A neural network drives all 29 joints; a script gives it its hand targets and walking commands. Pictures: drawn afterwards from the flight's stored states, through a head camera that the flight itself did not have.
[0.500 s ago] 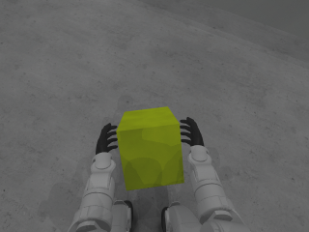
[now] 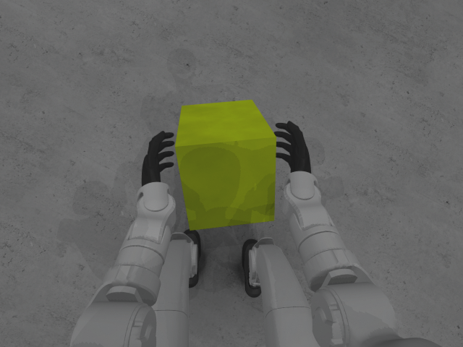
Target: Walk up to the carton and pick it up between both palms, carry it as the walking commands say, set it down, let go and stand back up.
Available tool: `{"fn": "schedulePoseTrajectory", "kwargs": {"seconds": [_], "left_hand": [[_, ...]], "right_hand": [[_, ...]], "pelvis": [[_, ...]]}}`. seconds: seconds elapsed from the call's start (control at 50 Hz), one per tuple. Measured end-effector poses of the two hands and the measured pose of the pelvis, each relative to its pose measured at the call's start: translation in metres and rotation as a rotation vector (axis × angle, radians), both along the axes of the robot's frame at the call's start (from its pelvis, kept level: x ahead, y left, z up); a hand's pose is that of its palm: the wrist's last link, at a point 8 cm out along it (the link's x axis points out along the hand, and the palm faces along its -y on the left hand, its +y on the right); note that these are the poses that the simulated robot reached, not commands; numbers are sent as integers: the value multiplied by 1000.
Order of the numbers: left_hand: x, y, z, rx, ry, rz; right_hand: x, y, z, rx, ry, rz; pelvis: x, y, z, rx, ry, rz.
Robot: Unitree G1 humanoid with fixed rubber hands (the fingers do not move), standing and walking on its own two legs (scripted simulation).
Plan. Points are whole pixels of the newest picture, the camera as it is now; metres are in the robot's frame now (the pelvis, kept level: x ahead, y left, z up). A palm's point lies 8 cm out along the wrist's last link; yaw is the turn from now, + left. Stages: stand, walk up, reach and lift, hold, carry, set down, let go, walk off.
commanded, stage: set down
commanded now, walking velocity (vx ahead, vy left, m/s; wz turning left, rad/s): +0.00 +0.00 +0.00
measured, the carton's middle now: (224, 158) +0.42 +0.00 -0.24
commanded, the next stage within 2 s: none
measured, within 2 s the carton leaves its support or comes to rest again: neither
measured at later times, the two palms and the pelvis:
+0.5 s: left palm (167, 160) +0.41 +0.12 -0.21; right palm (287, 148) +0.44 -0.13 -0.20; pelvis +0.00 -0.02 -0.07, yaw +0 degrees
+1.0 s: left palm (169, 149) +0.45 +0.13 -0.28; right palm (273, 139) +0.47 -0.12 -0.26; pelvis -0.01 -0.02 -0.16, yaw -1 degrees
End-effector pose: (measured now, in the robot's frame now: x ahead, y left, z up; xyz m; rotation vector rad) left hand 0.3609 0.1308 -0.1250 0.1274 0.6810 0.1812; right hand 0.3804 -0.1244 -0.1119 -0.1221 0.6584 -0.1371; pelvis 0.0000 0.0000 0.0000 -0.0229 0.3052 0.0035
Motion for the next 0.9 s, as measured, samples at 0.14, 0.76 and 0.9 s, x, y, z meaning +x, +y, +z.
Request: {"fn": "schedulePoseTrajectory", "kwargs": {"seconds": [0.14,0.76,0.9], "left_hand": [[14,-2,-30,12,21,3],[67,-1,-147,-54,24,136],[77,0,-163,-71,34,135]], "right_hand": [[15,-2,-32,15,21,0],[81,8,-134,26,-15,-3],[86,10,-149,10,-11,-12]], "pelvis": [[9,-5,-14,6,125,-2],[-7,-23,-123,27,339,-38],[-10,-21,-148,26,331,-38]]}}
